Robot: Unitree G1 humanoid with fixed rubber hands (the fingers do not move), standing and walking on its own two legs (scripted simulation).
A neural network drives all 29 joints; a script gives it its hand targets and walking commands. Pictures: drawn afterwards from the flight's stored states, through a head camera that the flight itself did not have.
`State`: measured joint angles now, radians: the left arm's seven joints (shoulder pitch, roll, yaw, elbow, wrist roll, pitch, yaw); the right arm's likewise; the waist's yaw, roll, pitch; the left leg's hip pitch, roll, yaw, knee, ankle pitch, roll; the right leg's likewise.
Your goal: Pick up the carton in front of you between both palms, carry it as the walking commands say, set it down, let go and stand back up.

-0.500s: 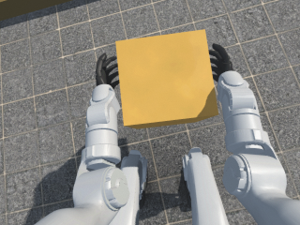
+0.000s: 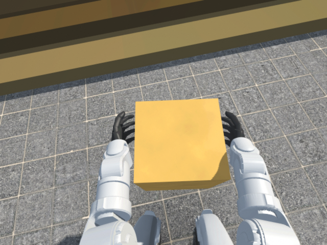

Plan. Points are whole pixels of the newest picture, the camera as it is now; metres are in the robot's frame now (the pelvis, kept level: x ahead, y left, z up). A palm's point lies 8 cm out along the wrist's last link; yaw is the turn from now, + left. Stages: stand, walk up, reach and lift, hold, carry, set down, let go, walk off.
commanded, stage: reach and lift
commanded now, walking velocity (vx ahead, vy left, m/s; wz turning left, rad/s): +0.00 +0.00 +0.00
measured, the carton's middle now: (176, 150) +0.37 +0.00 -0.10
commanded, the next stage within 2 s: hold in 1.48 s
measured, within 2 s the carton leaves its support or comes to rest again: neither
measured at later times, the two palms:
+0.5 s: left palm (96, 130) +0.33 +0.15 +0.12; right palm (255, 136) +0.32 -0.15 +0.10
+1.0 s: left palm (96, 128) +0.33 +0.15 +0.13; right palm (258, 132) +0.32 -0.15 +0.12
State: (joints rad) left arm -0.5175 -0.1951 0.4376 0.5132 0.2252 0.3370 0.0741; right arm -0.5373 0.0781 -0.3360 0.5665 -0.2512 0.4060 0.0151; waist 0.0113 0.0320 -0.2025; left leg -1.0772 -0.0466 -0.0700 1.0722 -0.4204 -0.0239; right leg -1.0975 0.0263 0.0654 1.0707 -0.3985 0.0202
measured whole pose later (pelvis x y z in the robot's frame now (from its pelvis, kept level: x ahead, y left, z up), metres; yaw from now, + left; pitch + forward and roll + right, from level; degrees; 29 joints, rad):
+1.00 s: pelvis +0.02 +0.00 +0.09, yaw +0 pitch -4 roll +0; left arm -0.35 -0.18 0.33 0.37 0.33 0.59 -0.01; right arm -0.32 0.17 -0.27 0.35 -0.31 0.65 0.01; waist 0.00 0.01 0.02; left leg -0.14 -0.01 -0.08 0.42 -0.21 -0.01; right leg -0.15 0.01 0.06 0.41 -0.19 0.01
